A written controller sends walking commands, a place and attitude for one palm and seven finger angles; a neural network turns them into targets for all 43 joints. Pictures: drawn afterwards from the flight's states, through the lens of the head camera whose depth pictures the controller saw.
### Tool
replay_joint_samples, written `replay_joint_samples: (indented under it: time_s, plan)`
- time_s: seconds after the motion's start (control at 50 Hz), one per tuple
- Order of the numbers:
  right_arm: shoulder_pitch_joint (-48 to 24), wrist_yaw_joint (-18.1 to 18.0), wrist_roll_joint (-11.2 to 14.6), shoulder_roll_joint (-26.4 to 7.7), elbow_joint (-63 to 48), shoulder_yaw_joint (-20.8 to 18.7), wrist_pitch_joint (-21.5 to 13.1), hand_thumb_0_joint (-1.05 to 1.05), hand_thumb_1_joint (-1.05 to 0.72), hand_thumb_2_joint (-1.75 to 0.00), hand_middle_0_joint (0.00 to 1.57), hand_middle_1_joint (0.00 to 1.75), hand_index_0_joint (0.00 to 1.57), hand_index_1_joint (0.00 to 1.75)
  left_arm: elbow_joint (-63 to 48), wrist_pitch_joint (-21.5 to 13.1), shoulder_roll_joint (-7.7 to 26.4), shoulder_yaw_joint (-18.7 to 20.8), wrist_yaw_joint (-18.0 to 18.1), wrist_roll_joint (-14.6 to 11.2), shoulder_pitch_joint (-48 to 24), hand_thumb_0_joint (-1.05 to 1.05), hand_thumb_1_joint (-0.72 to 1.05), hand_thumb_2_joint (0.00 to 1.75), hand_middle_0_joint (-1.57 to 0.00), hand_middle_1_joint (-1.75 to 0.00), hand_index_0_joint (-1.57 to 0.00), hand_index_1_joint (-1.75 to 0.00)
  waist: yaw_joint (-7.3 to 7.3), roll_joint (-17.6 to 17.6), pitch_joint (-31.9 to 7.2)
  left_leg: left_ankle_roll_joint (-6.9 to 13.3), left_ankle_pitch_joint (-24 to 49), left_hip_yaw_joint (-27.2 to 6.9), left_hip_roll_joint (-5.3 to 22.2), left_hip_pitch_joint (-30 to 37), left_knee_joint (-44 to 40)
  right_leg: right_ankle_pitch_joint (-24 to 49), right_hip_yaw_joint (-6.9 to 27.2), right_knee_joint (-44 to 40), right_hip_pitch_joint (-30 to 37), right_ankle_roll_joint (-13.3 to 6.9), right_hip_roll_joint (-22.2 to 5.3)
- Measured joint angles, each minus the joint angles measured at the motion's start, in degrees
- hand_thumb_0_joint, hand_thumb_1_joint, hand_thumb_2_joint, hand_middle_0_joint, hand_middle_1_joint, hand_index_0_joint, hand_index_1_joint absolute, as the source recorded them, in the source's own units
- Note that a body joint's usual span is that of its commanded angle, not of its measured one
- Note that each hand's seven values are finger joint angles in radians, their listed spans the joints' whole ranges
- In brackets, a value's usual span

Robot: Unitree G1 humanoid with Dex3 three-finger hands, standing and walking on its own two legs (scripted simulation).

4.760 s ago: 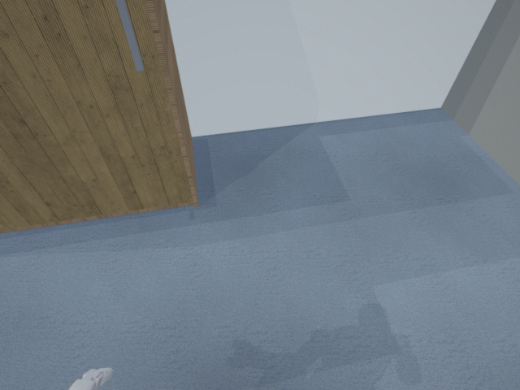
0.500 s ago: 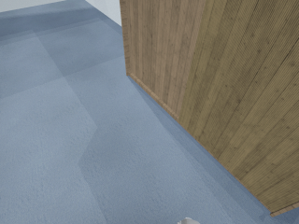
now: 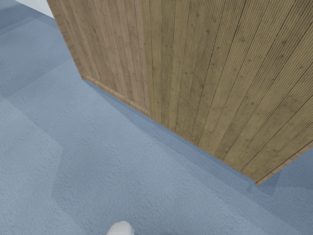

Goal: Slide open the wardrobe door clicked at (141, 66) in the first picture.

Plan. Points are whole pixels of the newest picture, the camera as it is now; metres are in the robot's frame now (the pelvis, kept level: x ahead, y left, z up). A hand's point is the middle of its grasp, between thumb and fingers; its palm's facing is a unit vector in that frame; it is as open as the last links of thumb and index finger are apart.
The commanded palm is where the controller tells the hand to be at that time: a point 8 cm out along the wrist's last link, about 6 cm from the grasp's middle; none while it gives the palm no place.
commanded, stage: turn to face it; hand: right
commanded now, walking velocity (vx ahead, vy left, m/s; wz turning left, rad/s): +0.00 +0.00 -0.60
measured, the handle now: out of the picture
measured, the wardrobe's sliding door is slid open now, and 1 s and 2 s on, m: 0.00 0.00 0.00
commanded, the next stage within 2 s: take the last steps up to it in 0.86 s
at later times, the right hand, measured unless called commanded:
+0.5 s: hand out of the picture -0.02 -0.16 -0.17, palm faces +0.32 +0.91 -0.24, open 7.4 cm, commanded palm none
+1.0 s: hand out of the picture -0.04 -0.20 -0.16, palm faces +0.50 +0.83 -0.24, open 7.4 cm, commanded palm none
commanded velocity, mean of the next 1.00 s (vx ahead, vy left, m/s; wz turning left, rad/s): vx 0.02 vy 0.00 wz -0.41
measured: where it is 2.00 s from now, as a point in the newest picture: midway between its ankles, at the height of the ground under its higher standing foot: outside the picture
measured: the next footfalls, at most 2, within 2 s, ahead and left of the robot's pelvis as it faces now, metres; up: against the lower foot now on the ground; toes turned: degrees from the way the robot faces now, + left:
left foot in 0.16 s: +0.04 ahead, +0.17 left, +0.00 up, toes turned -5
right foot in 0.58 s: -0.04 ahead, -0.09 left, +0.00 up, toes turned -29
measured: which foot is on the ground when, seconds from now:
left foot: up 0.00-0.14, down 0.16-0.58, up 0.60-1.00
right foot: down 0.00-0.16, up 0.18-0.56, down 0.58-1.00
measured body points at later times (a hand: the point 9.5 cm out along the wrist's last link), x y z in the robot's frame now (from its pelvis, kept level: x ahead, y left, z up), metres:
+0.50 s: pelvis -0.02 +0.04 -0.01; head +0.03 +0.03 +0.44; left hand +0.15 +0.27 -0.15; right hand -0.04 -0.21 -0.15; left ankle +0.00 +0.17 -0.74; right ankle -0.07 -0.08 -0.70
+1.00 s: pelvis -0.02 +0.02 +0.00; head +0.01 +0.01 +0.44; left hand +0.15 +0.20 -0.15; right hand -0.07 -0.24 -0.14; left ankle +0.03 +0.14 -0.73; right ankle -0.08 -0.07 -0.74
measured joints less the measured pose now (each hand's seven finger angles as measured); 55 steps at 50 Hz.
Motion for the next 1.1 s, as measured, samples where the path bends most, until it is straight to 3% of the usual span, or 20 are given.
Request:
replay_joint_samples:
  time_s: [0.1,0.16,0.22,0.28,0.32,0.38,0.46,0.52,0.56,0.58,0.6,0.64,0.68,0.74,0.9,0.96,1.02,1.06,1.1]
  plan:
    - [-2.32,0.01,0.35,1.11,-1.95,0.92,-0.43,0.01,-0.91,-0.9,0.2,0.3,0.2,0.3,-0.25,0.93,1.27,1.03,-0.26,0.15,0.04,0.0,0.9,0.9,-0.2,-0.3,-0.2,-0.3,1.15,-1.09,-0.15,0.66,-0.29,0.27,-2.26,4.67,-10.65,0.25,3.88,1.66,-1.79,1.64,0.85]
    - [-2.18,0.09,0.36,1.81,-3.69,1.83,-1.61,0.01,-0.91,-0.9,0.2,0.3,0.2,0.3,-0.83,1.62,2.31,1.79,-0.41,-0.2,0.5,0.0,0.9,0.9,-0.2,-0.3,-0.2,-0.3,1.18,-1.27,-1.07,2.15,5.96,0.97,-2.9,10.42,-23.79,-0.72,5.87,5.17,-4.26,3.15,2.26]
    - [-1.41,-0.05,-0.22,3.52,-4.04,2.84,-2.19,0.01,-0.91,-0.9,0.2,0.3,0.2,0.3,-0.8,2.58,4.01,2.79,-0.45,-0.06,-0.12,0.0,0.9,0.9,-0.2,-0.3,-0.2,-0.3,1.15,-2.69,-0.7,5.12,6.6,3.11,-2.36,10.68,-22.27,-12.93,4.99,21.03,-9.58,4.75,2.7]
    - [0.35,-0.1,-0.34,4.54,-3.68,3.4,-1.9,0.0,-0.91,-0.9,0.2,0.3,0.2,0.3,-0.73,3.14,5.01,3.15,-0.95,0.21,-0.52,0.0,0.9,0.9,-0.2,-0.3,-0.2,-0.3,1.32,-2.65,-0.83,5.52,6.13,4.96,-1.04,12.64,-23.84,-12.6,1.9,35.8,-13.18,5.99,1.22]
    - [1.12,-0.13,-0.42,4.74,-3.27,3.57,-1.95,0.01,-0.91,-0.9,0.21,0.3,0.2,0.3,-0.81,3.09,5.15,3.0,-1.2,0.16,-0.7,0.0,0.91,0.9,-0.2,-0.3,-0.19,-0.3,1.5,-2.04,-0.51,5.52,6.5,6.3,-0.06,13.75,-24.9,-11.47,0.51,39.21,-13.39,6.92,-0.24]
    - [2.09,-0.01,-0.53,4.67,-2.92,3.79,-2.2,0.01,-0.91,-0.9,0.21,0.3,0.2,0.3,-0.58,3.39,5.02,2.6,-1.36,0.0,-1.08,0.0,0.91,0.9,-0.19,-0.3,-0.19,-0.3,1.19,-0.9,0.13,5.35,6.55,8.51,1.5,14.73,-25.48,-12.05,-0.71,37.28,-11.61,7.85,-2.01]
    - [3.39,0.22,-0.82,3.88,-2.41,3.75,-2.16,0.01,-0.9,-0.9,0.21,0.3,0.21,0.3,-0.21,3.75,4.69,1.84,-1.47,-0.23,-2.54,0.0,0.91,0.9,-0.19,-0.3,-0.19,-0.3,-0.09,0.39,1.05,4.6,5.93,11.21,3.48,14.56,-24.6,-14.01,-2.33,28.34,-7.41,7.87,-3.25]
    - [4.39,0.32,-0.94,2.57,-1.7,3.18,-1.86,0.01,-0.9,-0.9,0.21,0.3,0.21,0.3,-0.61,3.28,4.23,1.12,-1.45,-0.47,-3.92,0.0,0.91,0.9,-0.19,-0.3,-0.19,-0.3,-1.27,1.43,1.6,3.57,4.97,12.96,4.98,13.63,-22.64,-14.31,-4.01,19.45,-3.27,7.07,-3.26]
    - [5.28,0.36,-0.74,1.4,-1.07,2.64,-1.55,0.01,-0.9,-0.9,0.21,0.3,0.21,0.3,-1.32,2.5,4.02,0.66,-1.47,-0.53,-4.52,0.0,0.91,0.9,-0.19,-0.3,-0.19,-0.3,-1.71,1.99,1.51,2.51,3.66,14.1,6.03,12.52,-20.06,-9.89,-5.23,10.97,0.53,6.32,-2.98]
    - [5.76,0.42,-0.5,0.72,-0.79,2.29,-1.25,0.01,-0.9,-0.9,0.21,0.3,0.21,0.3,-1.73,1.86,3.94,0.52,-1.5,-0.43,-4.76,0.0,0.91,0.9,-0.19,-0.3,-0.19,-0.3,-1.83,2.29,1.27,2.05,2.78,14.14,6.64,11.13,-17.4,-7.86,-5.44,7.97,1.63,4.17,-2.73]
    - [5.63,0.39,-0.32,-0.21,-0.27,1.87,-0.7,0.01,-0.9,-0.9,0.21,0.3,0.21,0.3,-1.93,1.28,3.37,0.38,-1.4,-0.39,-5.3,0.0,0.91,0.9,-0.19,-0.3,-0.19,-0.3,-2.16,3.31,1.67,1.52,-1.26,12.22,6.9,9.12,-12.92,-8.4,-5.51,8.88,1.01,2.52,-2.06]
    - [5.2,-0.08,-0.22,-1.51,0.94,1.33,0.65,0.01,-0.91,-0.9,0.21,0.3,0.2,0.3,-2.25,0.3,2.39,-0.23,-0.96,-0.43,-5.86,0.0,0.91,0.9,-0.2,-0.3,-0.19,-0.3,-2.7,3.94,2.12,1.14,-6.89,7.67,4.89,4.89,-2.72,-9.52,-5.13,9.73,0.7,1.17,-1.87]
    - [4.68,-0.09,-0.12,-2.13,1.95,0.96,1.18,0.01,-0.91,-0.9,0.2,0.3,0.2,0.3,-2.39,-0.1,1.65,-0.69,-0.29,-0.34,-5.75,0.0,0.9,0.9,-0.2,-0.3,-0.2,-0.3,-2.61,3.56,1.94,0.94,-6.13,5.4,3.01,1.8,4.39,-8.74,-4.17,7.84,1.47,0.99,-1.92]
    - [3.98,0.27,-0.1,-2.3,2.04,0.84,0.85,0.01,-0.91,-0.9,0.2,0.3,0.2,0.3,-2.01,-0.27,0.84,-1.23,0.27,-0.32,-5.31,0.0,0.9,0.9,-0.2,-0.3,-0.2,-0.3,-2.56,2.98,1.61,0.62,-2.31,3.77,1.69,-0.3,7.28,-6.19,-2.99,3.6,3.29,0.89,-1.52]
    - [1.41,0.28,0.08,0.03,1.05,1.76,0.38,0.01,-0.91,-0.9,0.2,0.3,0.2,0.3,-0.25,-0.01,-0.45,-1.52,0.5,-0.16,-2.77,0.0,0.9,0.9,-0.2,-0.3,-0.2,-0.3,-1.3,1.31,0.31,0.55,-1.07,2.22,-0.28,2.82,-3.01,-3.4,-0.45,-0.94,5.53,0.65,0.1]
    - [0.33,0.17,0.27,1.41,0.69,2.3,-0.09,0.01,-0.91,-0.9,0.2,0.3,0.2,0.3,0.67,0.38,-0.49,-1.28,0.47,0.01,-1.67,0.0,0.9,0.9,-0.2,-0.3,-0.2,-0.3,-0.47,0.51,-0.05,1.19,-0.76,2.28,-1.42,6.09,-10.12,-3.55,0.57,-0.15,5.07,1.1,0.61]
    - [0.28,0.12,0.35,2.59,0.3,2.93,-1.51,0.01,-0.91,-0.9,0.2,0.3,0.2,0.3,1.92,0.61,-0.28,-0.94,0.44,-0.21,-0.32,0.0,0.9,0.9,-0.2,-0.3,-0.2,-0.3,-0.26,0.05,-0.88,1.85,5.83,2.92,-2.22,11.63,-22.3,-4.61,1.2,2.24,3.98,1.99,1.32]
    - [0.73,0.09,-0.2,3.89,0.76,3.34,-2.72,0.01,-0.91,-0.9,0.2,0.3,0.2,0.3,2.83,0.78,0.44,-0.52,0.32,-0.53,0.63,0.0,0.9,0.9,-0.2,-0.3,-0.2,-0.3,-0.17,-1.5,-1.42,5.06,7.02,3.92,-2.83,13.31,-24.9,-9.64,1.88,7.78,2.0,2.86,1.05]
    - [2.06,0.34,-0.38,5.06,0.98,3.71,-3.37,0.0,-0.91,-0.9,0.2,0.3,0.2,0.3,3.73,1.6,1.03,-0.06,0.03,-0.16,1.7,0.0,0.9,0.9,-0.2,-0.3,-0.2,-0.3,-0.25,-2.19,-2.25,6.24,6.43,4.89,-2.56,14.29,-25.15,-14.89,1.81,17.68,-1.46,3.36,1.14]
